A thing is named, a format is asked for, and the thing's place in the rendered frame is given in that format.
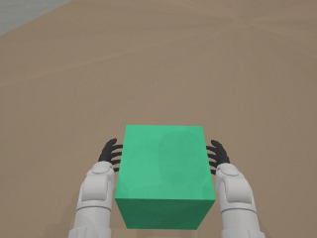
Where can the left robot forearm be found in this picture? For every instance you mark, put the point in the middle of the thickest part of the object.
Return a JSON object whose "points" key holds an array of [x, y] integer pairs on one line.
{"points": [[94, 205]]}

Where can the carton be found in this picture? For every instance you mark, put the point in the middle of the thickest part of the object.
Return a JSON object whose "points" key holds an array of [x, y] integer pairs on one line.
{"points": [[164, 179]]}

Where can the right robot forearm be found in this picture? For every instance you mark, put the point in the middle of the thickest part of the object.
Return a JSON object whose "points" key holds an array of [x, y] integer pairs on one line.
{"points": [[237, 204]]}

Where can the robot left hand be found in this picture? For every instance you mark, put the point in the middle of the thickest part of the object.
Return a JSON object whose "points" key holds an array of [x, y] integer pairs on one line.
{"points": [[107, 154]]}

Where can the robot right hand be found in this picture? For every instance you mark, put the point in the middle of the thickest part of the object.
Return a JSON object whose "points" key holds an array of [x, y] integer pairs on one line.
{"points": [[220, 157]]}

